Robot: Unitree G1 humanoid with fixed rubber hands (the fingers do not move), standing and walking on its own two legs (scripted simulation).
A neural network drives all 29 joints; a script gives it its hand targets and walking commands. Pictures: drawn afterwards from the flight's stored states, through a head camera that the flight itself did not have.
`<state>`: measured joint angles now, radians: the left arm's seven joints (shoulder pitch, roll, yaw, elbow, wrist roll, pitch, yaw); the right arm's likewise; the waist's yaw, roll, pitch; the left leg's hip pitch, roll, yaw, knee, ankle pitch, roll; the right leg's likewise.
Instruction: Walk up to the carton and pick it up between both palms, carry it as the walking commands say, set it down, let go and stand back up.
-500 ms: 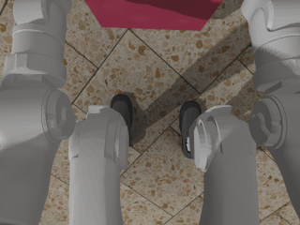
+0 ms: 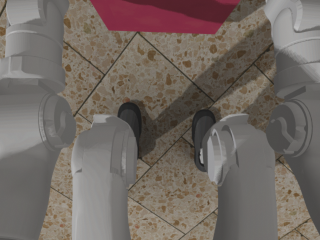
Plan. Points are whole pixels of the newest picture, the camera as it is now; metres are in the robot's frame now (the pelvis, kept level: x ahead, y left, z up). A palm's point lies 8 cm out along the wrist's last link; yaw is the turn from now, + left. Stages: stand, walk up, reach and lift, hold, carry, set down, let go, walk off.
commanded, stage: set down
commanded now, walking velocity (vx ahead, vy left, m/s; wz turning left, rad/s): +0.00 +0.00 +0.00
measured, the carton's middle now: out of the picture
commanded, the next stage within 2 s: none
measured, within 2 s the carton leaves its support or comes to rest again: rests again in 1.02 s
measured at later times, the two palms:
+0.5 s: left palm out of the picture +0.56 +0.20 -0.18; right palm out of the picture +0.56 -0.16 -0.19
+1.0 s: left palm out of the picture +0.54 +0.20 -0.21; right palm out of the picture +0.55 -0.15 -0.21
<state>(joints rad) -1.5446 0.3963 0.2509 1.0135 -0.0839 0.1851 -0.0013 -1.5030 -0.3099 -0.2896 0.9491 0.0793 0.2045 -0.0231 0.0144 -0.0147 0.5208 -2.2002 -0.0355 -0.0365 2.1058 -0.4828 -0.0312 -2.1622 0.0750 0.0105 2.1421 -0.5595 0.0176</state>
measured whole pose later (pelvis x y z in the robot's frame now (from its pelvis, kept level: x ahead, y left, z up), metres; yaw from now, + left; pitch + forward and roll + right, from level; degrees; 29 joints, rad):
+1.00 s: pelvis +0.01 +0.00 +0.00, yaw +0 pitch +34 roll +0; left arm -1.54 0.38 0.33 1.17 -0.03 0.14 -0.02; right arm -1.49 -0.31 -0.20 1.04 0.08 0.13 -0.07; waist 0.01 -0.01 0.52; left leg -2.20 -0.03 -0.03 2.13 -0.52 -0.03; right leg -2.17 0.08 0.01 2.17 -0.59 0.02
